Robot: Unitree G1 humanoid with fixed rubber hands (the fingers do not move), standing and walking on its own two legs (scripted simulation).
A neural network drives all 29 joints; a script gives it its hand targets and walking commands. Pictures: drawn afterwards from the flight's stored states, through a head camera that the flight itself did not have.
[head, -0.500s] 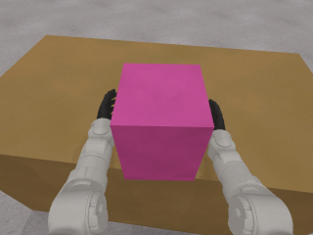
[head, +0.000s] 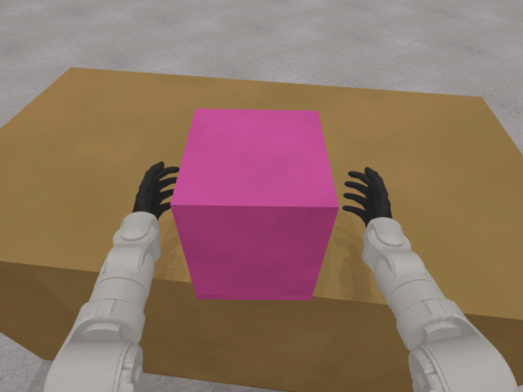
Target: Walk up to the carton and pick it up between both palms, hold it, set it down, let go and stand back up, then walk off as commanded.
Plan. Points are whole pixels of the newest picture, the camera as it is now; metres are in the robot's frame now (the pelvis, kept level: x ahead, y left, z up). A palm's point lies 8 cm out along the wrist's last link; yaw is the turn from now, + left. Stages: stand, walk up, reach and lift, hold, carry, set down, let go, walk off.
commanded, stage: set down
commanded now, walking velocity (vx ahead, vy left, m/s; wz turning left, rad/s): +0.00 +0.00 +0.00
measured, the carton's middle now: (255, 208) +0.42 +0.04 +0.07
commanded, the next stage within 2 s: none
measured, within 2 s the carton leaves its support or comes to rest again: neither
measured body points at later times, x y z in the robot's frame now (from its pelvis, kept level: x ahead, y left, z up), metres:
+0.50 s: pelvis -0.01 +0.00 +0.00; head -0.01 +0.02 +0.45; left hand +0.34 +0.23 +0.08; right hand +0.34 -0.16 +0.08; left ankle +0.03 +0.11 -0.74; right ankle +0.00 -0.10 -0.74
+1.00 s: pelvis +0.00 -0.01 +0.00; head +0.00 +0.01 +0.45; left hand +0.26 +0.22 +0.07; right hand +0.25 -0.17 +0.06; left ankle +0.03 +0.11 -0.74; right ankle +0.00 -0.10 -0.74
